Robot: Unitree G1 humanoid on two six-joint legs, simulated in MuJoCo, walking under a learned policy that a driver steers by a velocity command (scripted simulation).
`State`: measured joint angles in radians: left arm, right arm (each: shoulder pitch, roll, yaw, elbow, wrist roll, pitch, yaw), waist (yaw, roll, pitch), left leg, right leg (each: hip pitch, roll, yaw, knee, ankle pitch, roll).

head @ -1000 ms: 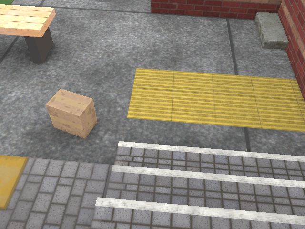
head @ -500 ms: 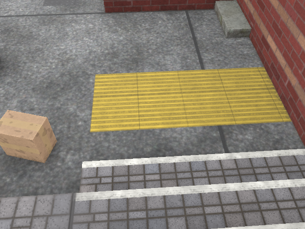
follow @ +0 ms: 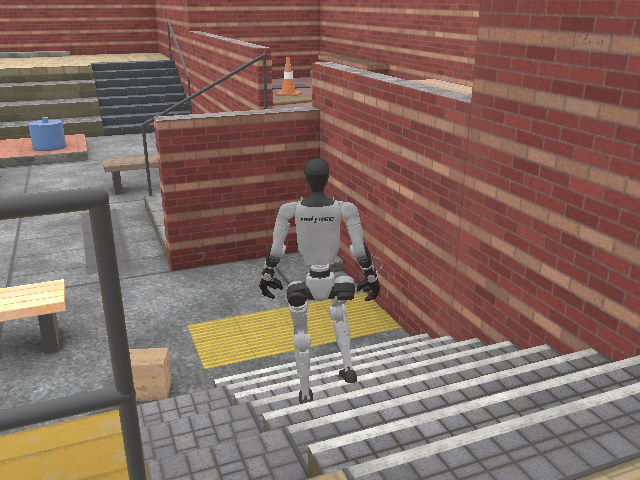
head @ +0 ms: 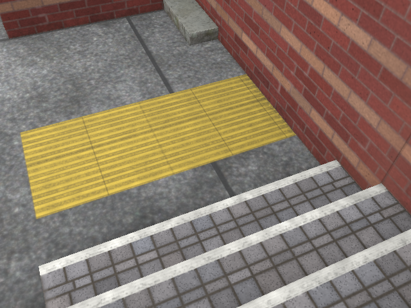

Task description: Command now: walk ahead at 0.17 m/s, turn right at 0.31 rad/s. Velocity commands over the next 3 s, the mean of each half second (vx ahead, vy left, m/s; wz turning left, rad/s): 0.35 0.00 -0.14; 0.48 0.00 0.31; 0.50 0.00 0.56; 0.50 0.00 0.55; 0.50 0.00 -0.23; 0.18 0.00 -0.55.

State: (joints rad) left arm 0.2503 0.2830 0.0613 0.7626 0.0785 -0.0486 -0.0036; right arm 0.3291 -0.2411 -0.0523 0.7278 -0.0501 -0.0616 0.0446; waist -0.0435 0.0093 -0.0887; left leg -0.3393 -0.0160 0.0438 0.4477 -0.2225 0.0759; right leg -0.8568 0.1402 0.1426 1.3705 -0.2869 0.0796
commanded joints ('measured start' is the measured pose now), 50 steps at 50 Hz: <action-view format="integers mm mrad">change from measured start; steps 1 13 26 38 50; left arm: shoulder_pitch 177 -43 -100 85 29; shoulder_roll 5 -33 -68 -161 -45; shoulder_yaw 0 -26 -11 -93 -63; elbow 66 60 68 132 57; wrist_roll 3 -6 -77 29 -40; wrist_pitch -8 -3 14 -83 -93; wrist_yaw -57 -35 6 32 -84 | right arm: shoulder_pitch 131 266 264 18 400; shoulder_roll -109 -13 -84 47 -174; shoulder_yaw -30 38 3 16 -64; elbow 64 335 332 239 377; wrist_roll -5 -40 50 -46 -42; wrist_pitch -23 -81 10 -63 -58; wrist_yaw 22 3 -57 19 -11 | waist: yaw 15 -11 -4 20 -169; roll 68 86 140 -46 -3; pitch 112 152 216 117 7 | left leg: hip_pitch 86 295 192 26 983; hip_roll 218 291 219 46 363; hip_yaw -285 -304 -93 -8 -462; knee -245 -253 121 355 125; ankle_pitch -270 -95 662 671 787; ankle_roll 137 216 90 5 338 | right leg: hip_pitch -190 -194 439 103 -484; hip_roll -56 -187 -106 -265 -188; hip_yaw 28 35 -283 -257 -38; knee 29 -336 -665 -768 478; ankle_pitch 169 414 83 -107 -389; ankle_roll -38 -77 -127 -223 -22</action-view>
